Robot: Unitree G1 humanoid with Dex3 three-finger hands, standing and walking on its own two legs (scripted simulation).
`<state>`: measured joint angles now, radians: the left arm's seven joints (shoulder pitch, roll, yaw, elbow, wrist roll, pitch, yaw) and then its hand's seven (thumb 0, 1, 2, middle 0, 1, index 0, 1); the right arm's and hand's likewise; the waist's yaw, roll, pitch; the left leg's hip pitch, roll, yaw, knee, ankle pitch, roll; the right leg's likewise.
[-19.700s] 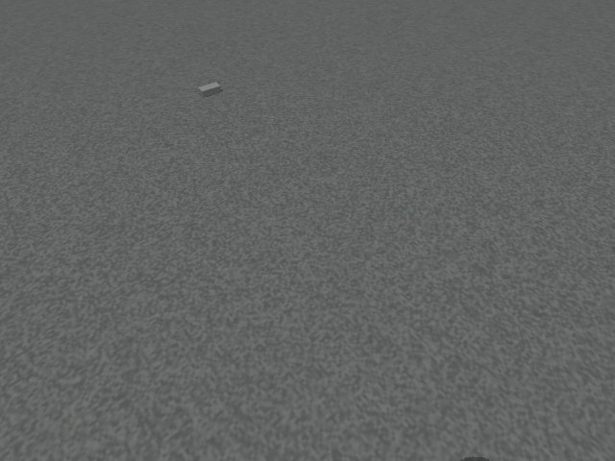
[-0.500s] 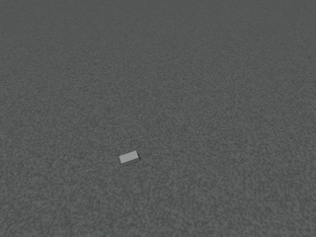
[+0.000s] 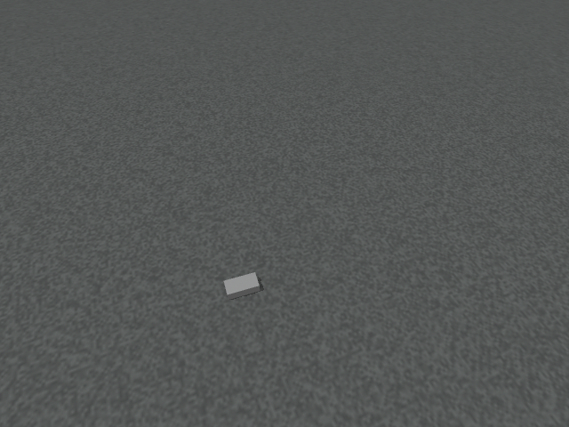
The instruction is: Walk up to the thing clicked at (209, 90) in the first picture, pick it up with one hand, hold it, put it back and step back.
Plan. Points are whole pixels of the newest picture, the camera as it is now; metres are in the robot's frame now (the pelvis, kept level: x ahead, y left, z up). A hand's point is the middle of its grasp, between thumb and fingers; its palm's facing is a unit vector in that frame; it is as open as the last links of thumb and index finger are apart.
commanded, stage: walk up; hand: left
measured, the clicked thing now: (241, 285) +0.74 +0.19 -0.75
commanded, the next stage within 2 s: none
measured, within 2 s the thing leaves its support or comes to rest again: neither
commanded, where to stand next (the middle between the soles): +0.34 -0.03 m, yaw -2 degrees
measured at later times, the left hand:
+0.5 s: hand (165, 339) +0.29 +0.23 -0.15, palm faces -0.09 -0.93 -0.36, open 7.4 cm
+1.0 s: hand (184, 319) +0.34 +0.22 -0.18, palm faces -0.05 -0.94 -0.32, open 7.4 cm
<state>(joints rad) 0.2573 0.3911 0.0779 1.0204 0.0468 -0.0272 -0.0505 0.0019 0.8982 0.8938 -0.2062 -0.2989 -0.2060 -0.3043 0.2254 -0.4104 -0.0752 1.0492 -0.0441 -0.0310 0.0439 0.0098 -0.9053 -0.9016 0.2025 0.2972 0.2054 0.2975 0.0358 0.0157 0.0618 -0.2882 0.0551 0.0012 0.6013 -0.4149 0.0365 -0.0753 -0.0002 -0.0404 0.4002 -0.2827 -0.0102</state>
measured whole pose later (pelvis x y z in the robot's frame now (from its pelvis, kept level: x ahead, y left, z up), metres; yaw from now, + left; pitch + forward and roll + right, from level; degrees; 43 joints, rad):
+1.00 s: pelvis +0.25 -0.04 -0.02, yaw -2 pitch -2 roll -1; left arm 0.19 0.40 0.04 0.88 -0.01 0.04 -0.01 0.00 0.90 0.89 -0.20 -0.30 -0.20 -0.30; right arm 0.20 -0.36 -0.03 0.86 -0.02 -0.02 -0.01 0.01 -0.90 -0.90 0.20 0.30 0.21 0.30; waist 0.00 -0.04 0.15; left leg -0.41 0.03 0.01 0.66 -0.21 0.02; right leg -0.36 0.03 0.02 0.95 -0.57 -0.04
